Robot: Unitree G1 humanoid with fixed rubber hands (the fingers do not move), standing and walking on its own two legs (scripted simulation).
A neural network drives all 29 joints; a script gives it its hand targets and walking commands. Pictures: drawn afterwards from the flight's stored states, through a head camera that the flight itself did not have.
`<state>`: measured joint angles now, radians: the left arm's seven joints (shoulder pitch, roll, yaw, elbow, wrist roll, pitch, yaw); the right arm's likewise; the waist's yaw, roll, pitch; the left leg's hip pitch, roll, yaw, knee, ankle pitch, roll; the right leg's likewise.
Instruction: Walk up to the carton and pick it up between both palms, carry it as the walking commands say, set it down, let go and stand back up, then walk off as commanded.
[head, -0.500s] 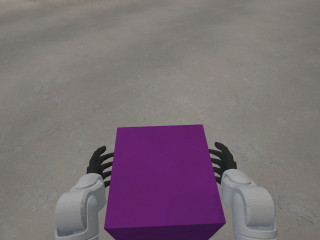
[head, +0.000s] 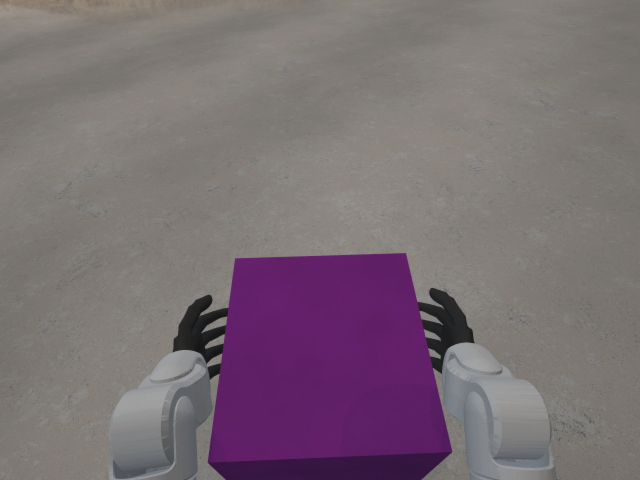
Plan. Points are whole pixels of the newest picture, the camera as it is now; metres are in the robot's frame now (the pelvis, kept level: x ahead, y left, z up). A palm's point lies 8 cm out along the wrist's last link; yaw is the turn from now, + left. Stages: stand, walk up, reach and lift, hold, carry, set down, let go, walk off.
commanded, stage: carry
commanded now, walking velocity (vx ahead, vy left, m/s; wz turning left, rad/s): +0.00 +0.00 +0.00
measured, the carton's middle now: (324, 384) +0.26 +0.00 +0.03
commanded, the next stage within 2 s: none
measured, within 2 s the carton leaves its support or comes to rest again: neither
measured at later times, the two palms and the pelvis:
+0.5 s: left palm (237, 374) +0.24 +0.09 +0.11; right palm (511, 359) +0.24 -0.20 +0.10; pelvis -0.01 -0.05 +0.00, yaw +0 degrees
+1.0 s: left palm (283, 478) +0.14 +0.04 +0.09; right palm (591, 444) +0.16 -0.25 +0.08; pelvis -0.10 -0.12 +0.00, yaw +2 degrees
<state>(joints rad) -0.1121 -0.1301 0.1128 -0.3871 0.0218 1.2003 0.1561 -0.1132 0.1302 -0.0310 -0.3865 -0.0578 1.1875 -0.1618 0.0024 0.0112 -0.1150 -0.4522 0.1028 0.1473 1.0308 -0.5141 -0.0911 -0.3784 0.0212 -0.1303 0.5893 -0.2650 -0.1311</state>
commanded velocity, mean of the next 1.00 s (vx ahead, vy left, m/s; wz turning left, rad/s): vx -0.17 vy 0.00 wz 0.00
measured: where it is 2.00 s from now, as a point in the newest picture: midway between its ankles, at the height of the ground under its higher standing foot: outside the picture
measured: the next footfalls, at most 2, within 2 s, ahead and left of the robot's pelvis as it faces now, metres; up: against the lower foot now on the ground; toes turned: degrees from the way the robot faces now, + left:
left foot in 0.38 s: +0.01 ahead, +0.07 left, +0.00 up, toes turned +10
right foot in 0.84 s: -0.02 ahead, -0.17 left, +0.00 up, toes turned -2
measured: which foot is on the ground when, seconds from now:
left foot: up 0.00-0.36, down 0.38-0.84, up 0.86-1.00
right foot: down 0.00-0.72, up 0.74-0.82, down 0.84-1.00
